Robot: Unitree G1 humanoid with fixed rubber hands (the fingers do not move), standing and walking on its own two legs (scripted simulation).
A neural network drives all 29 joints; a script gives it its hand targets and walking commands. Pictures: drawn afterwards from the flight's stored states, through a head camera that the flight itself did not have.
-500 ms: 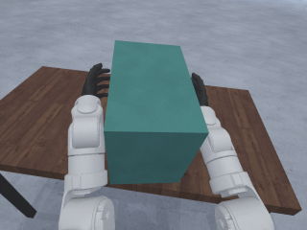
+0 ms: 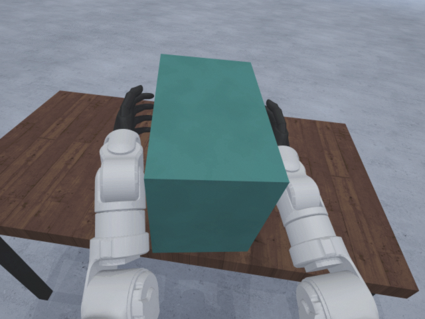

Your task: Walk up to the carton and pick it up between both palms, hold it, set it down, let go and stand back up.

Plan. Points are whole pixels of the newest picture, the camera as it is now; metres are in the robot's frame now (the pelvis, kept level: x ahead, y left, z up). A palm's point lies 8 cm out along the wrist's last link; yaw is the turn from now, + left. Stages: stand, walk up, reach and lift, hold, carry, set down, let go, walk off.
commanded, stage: hold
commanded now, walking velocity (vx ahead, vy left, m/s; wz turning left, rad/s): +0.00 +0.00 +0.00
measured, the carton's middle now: (204, 152) +0.36 +0.01 +0.18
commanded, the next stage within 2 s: set down in 1.62 s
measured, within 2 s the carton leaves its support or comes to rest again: neither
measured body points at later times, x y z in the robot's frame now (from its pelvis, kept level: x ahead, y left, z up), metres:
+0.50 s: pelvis +0.00 +0.00 +0.00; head -0.03 +0.02 +0.45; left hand +0.38 +0.13 +0.20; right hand +0.37 -0.13 +0.18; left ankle -0.02 +0.13 -0.75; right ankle +0.06 -0.14 -0.75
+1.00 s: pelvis +0.00 +0.00 +0.00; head -0.04 +0.02 +0.45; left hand +0.37 +0.15 +0.21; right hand +0.38 -0.11 +0.19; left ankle -0.02 +0.13 -0.75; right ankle +0.06 -0.14 -0.75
